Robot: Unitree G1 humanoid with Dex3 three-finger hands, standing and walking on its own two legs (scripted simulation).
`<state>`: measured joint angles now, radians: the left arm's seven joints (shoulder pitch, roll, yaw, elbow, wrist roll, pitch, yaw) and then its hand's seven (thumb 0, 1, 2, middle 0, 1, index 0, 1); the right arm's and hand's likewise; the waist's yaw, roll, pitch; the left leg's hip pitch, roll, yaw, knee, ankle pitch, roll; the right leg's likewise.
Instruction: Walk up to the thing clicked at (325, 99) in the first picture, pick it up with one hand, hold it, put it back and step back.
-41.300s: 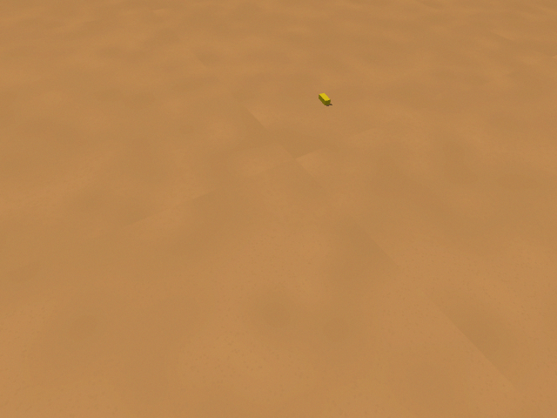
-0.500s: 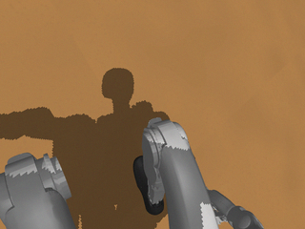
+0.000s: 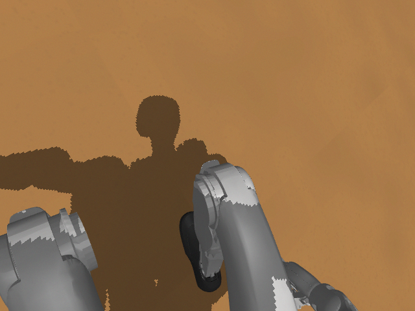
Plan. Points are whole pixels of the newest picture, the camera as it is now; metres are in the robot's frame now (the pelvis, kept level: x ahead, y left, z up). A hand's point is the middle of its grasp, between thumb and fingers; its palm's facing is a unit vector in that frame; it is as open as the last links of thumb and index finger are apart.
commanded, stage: withdraw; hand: left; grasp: from above
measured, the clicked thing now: out of the picture +0.41 +0.39 -0.27
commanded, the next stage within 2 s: home in 0.80 s
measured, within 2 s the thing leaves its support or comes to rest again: neither
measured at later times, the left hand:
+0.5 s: hand out of the picture +0.38 +0.40 -0.06, palm faces -0.50 -0.15 -0.85, open 13.5 cm
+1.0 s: hand out of the picture +0.42 +0.40 -0.11, palm faces -0.29 -0.09 -0.95, open 12.6 cm
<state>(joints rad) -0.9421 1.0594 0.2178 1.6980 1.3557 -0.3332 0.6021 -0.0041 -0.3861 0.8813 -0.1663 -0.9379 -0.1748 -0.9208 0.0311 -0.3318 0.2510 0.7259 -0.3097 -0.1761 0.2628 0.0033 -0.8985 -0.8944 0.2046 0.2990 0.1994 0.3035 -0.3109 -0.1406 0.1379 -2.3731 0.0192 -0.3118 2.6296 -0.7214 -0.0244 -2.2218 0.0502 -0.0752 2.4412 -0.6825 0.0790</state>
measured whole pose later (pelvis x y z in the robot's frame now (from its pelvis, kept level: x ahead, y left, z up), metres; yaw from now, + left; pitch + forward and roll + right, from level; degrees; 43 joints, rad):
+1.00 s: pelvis -0.01 -0.01 +0.02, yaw +5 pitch +31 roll -11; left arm -0.96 0.92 0.23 1.44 1.37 -0.31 0.45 0.00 -0.23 0.81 -0.28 -0.76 -0.28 -0.75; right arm 0.15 -0.27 0.09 0.74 -0.18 -0.02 0.15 0.00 -0.90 -0.89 0.20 0.30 0.20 0.30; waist -0.26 -0.02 -0.03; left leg -2.40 0.01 -0.20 2.48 -0.64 -0.01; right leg -2.26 0.00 -0.01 2.37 -0.67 0.05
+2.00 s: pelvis +0.04 -0.01 +0.37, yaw +14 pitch +17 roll -4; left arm 0.30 0.26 0.09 0.01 -0.04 0.43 0.07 0.01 0.90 0.90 -0.21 -0.30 -0.20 -0.30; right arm 0.25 -0.20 0.05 0.55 0.04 -0.13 -0.13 0.01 -0.91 -0.90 0.21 0.30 0.20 0.30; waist -0.07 0.05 -0.18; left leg -1.07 0.07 -0.08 1.30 -0.54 -0.03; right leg -0.99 -0.05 -0.05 1.23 -0.53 0.05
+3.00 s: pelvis +0.08 -0.01 +0.43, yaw +15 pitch +9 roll -3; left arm 0.48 0.21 0.04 -0.12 -0.05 0.46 0.02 0.01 0.90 0.90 -0.20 -0.30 -0.20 -0.30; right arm 0.29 -0.22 0.03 0.57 0.01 -0.24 -0.18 0.02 -0.91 -0.90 0.21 0.30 0.20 0.30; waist -0.04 0.05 -0.15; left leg -0.69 0.07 -0.05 1.00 -0.47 -0.04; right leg -0.62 -0.05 -0.06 0.94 -0.47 0.04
